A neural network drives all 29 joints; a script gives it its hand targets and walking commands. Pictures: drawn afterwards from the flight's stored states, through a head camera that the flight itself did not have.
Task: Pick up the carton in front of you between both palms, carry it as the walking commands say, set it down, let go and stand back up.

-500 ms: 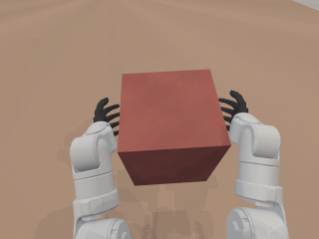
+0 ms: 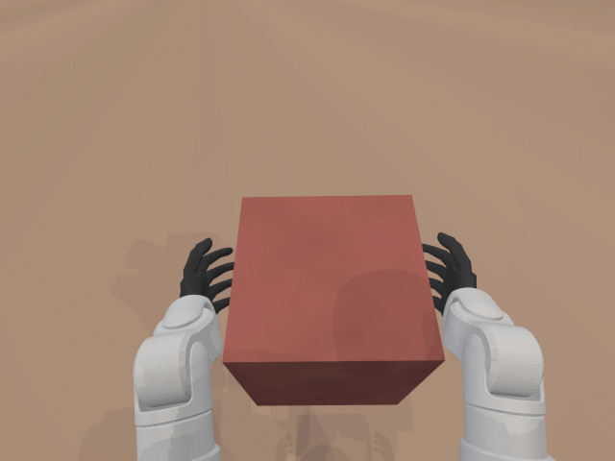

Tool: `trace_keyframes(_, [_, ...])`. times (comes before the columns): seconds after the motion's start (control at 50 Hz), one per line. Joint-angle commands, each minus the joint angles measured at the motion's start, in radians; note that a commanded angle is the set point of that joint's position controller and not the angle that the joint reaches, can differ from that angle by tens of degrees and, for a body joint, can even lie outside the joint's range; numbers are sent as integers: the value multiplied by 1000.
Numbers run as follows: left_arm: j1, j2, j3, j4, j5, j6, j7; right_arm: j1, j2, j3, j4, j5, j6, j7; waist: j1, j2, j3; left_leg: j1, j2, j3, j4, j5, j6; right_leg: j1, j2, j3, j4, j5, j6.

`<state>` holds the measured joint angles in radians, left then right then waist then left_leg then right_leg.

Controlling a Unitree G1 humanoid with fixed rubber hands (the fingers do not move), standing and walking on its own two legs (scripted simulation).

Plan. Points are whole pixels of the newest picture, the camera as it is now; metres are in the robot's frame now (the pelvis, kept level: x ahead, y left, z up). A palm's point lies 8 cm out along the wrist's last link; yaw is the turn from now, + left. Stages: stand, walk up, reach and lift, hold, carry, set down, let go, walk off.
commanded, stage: carry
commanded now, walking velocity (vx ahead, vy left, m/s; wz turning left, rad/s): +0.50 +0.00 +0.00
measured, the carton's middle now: (326, 310) +0.32 +0.00 +0.03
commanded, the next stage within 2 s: none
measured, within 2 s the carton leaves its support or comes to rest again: neither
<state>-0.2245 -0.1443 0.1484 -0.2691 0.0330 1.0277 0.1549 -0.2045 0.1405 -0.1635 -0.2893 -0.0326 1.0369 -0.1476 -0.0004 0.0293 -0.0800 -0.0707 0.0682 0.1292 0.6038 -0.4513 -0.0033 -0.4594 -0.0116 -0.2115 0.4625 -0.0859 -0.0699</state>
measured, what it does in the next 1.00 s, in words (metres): walks ahead: left foot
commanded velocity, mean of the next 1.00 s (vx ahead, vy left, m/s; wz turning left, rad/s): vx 0.48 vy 0.00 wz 0.00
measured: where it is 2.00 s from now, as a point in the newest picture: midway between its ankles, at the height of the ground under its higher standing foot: (315, 292)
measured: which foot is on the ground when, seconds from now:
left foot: down 0.00-0.00, up 0.02-0.44, down 0.46-1.00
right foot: down 0.00-0.50, up 0.52-1.00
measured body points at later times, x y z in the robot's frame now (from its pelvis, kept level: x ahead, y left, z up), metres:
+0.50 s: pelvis +0.33 +0.03 -0.01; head +0.29 +0.04 +0.44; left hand +0.57 +0.18 +0.08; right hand +0.56 -0.13 +0.09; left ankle +0.46 +0.12 -0.73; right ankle +0.11 -0.08 -0.71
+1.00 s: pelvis +0.64 +0.01 +0.00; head +0.61 +0.01 +0.45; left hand +0.88 +0.16 +0.10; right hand +0.87 -0.15 +0.10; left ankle +0.46 +0.12 -0.72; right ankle +0.79 -0.10 -0.72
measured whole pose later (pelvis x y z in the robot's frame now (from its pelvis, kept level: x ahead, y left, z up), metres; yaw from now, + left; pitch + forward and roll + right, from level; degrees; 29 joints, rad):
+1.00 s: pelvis +0.64 +0.01 +0.00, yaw -1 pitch +3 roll +0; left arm 0.10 -0.14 0.04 -0.59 0.00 1.16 0.16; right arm 0.09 0.14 -0.03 -0.56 0.00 1.15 -0.15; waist -0.01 0.00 -0.15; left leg 0.13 0.04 0.19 0.24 -0.40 -0.03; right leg -0.51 -0.08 -0.21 0.49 -0.05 -0.01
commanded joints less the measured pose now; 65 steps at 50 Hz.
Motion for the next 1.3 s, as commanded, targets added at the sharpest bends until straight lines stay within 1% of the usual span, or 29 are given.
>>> trace_keyframes(0.0, [-190, -769, -565, -92, -154, 45, -7, -289, 718, 634, -183, 181, 43, 10, 26, -301, -407, -609, -91, -61, 615, -25, -10, 826, -408, 704, -183, 84, -183])
trace_keyframes(0.06, [-178, -843, -612, -224, -183, 49, -39, -257, 817, 671, -242, 211, 44, 31, 18, -67, -309, -613, 39, -125, 544, 83, 19, 630, -347, 441, -195, 224, -98])
trace_keyframes(0.1, [-153, -851, -638, -286, -202, 45, -55, -195, 845, 687, -268, 209, 37, 40, 14, -117, -295, -552, 40, -96, 429, 150, 3, 555, -300, 337, -243, 142, -52])
trace_keyframes(0.2, [-52, -713, -658, -356, -214, 66, -64, -72, 742, 673, -315, 159, 58, 21, 13, -160, -178, -575, 38, -16, 179, 293, -31, 489, -240, 196, -316, 84, -54])
trace_keyframes(0.36, [4, -517, -607, -348, -185, 129, -10, -33, 538, 629, -339, 154, 129, -13, 21, -178, 15, -504, 22, 57, -72, 446, 8, 455, -238, 111, -322, 146, -30])
trace_keyframes(0.4, [-8, -504, -604, -342, -181, 139, 0, -34, 517, 612, -328, 158, 137, -17, 17, -185, 1, -402, 1, 93, -93, 399, 25, 461, -239, 83, -238, 281, -13])
trace_keyframes(0.44, [-20, -500, -608, -346, -182, 146, 6, -13, 513, 594, -299, 161, 137, -18, -8, -128, -107, -90, -80, 171, -122, 277, 30, 381, -167, -5, 62, 422, 30])
trace_keyframes(0.46, [-33, -496, -612, -349, -182, 148, 9, -11, 514, 584, -286, 157, 135, -18, -25, -22, -164, 97, 42, -40, -186, 152, 53, 208, -116, -8, 294, 269, 67])
trace_keyframes(0.48, [-35, -509, -622, -375, -182, 150, 7, -25, 520, 585, -280, 167, 130, -15, -29, 257, -275, 297, 307, -520, -321, -1, 190, -59, -8, 26, 633, -18, 117])
trace_keyframes(0.5, [-55, -540, -638, -377, -195, 147, 1, -6, 563, 595, -274, 186, 126, -6, -18, 294, -257, 275, 358, -663, -423, 194, 214, -177, 30, 140, 800, -362, 98])
trace_keyframes(0.52, [-55, -601, -656, -354, -195, 138, -8, -26, 603, 611, -296, 193, 118, 7, -21, 194, -258, 218, 342, -539, -392, 326, 207, -177, -40, 208, 879, -348, 71])
trace_keyframes(0.56, [-49, -702, -659, -317, -181, 112, -30, -77, 699, 651, -310, 203, 93, 35, -15, 14, -245, 65, 292, -359, -387, 339, 148, -138, -115, 229, 790, -245, 46])
trace_keyframes(0.58, [-42, -733, -661, -304, -169, 99, -38, -96, 724, 667, -313, 206, 82, 47, -6, 24, -237, 7, 269, -292, -419, 252, 116, -107, -129, 225, 713, -199, 46])
trace_keyframes(0.64, [5, -758, -657, -274, -132, 71, -43, -75, 729, 690, -302, 212, 62, 73, -4, 82, -208, -52, 231, -186, -492, 131, 104, -90, -119, 164, 567, -116, 59])
trace_keyframes(0.74, [31, -721, -664, -295, -120, 65, -31, -26, 668, 683, -310, 206, 56, 76, -11, 90, -116, 21, 209, -109, -554, 174, 121, -193, -118, 97, 290, 3, 101])
trace_keyframes(0.84, [17, -621, -664, -354, -159, 91, -9, 12, 577, 643, -334, 187, 78, 35, -18, 94, -36, 96, 190, -39, -523, 339, 126, -218, -101, 53, 151, 80, 96])
trace_keyframes(0.92, [21, -540, -639, -372, -174, 118, 6, 19, 520, 625, -344, 174, 102, 2, -18, 118, 6, 151, 190, 0, -455, 540, 113, -156, -81, 20, 53, 53, 63])
trace_keyframes(0.96, [26, -526, -626, -374, -180, 124, 8, -1, 516, 634, -359, 178, 110, -5, -7, 133, -30, 147, 182, 36, -337, 742, 91, -12, -43, -25, 23, 10, 41])
trace_keyframes(0.98, [41, -528, -618, -365, -180, 125, 8, -11, 515, 640, -367, 182, 113, -7, 13, 104, -80, 109, 143, 99, -167, 873, 61, 155, 14, -85, -29, 11, 42])
trace_keyframes(1.0, [54, -530, -608, -360, -177, 126, 8, -11, 510, 645, -373, 185, 116, -9, 28, 40, -163, -15, 97, 119, 45, 805, 24, 383, -9, -42, -36, 19, 44])
trace_keyframes(1.02, [55, -520, -597, -358, -172, 126, 6, -20, 516, 662, -399, 200, 120, -10, 39, -156, -281, -280, 16, 108, 359, 535, -32, 649, -280, 329, -57, 98, -51])
trace_keyframes(1.04, [67, -550, -600, -347, -183, 121, 0, -10, 525, 672, -419, 202, 122, -4, 42, -381, -330, -483, -109, 33, 606, 4, -60, 746, -428, 638, -164, 348, -167])
trace_keyframes(1.06, [64, -585, -609, -371, -195, 118, -13, -19, 572, 688, -414, 208, 116, 3, 23, -286, -315, -530, -58, -84, 721, -65, -33, 711, -428, 546, -145, 555, -174])
trace_keyframes(1.08, [48, -642, -630, -384, -204, 107, -27, -34, 625, 694, -409, 207, 108, 15, 22, -212, -320, -527, -19, -113, 721, -47, -10, 656, -396, 438, -116, 662, -155])
trace_keyframes(1.1, [22, -684, -649, -394, -212, 96, -41, -46, 680, 703, -398, 210, 98, 26, 18, -129, -298, -504, 27, -123, 630, 0, 4, 576, -367, 341, -125, 643, -106])
trace_keyframes(1.12, [3, -715, -664, -400, -219, 86, -54, -50, 719, 712, -393, 210, 88, 34, 14, -107, -282, -465, 51, -124, 505, 56, 4, 513, -334, 275, -167, 569, -63])
trace_keyframes(1.16, [-3, -738, -682, -400, -228, 71, -74, -27, 753, 716, -376, 187, 72, 40, 8, -148, -269, -378, 27, -71, 320, 105, -3, 448, -286, 180, -200, 515, -26])
trace_keyframes(1.22, [39, -700, -685, -398, -226, 66, -85, 31, 731, 711, -370, 156, 61, 31, 4, -169, -254, -303, -4, -22, 82, 150, -20, 414, -252, 82, -187, 557, -38])
trace_keyframes(1.28, [65, -650, -676, -407, -221, 72, -78, 26, 684, 710, -399, 157, 71, 22, 11, -208, -240, -267, -10, 16, -21, 276, -22, 395, -245, 56, -167, 464, -31])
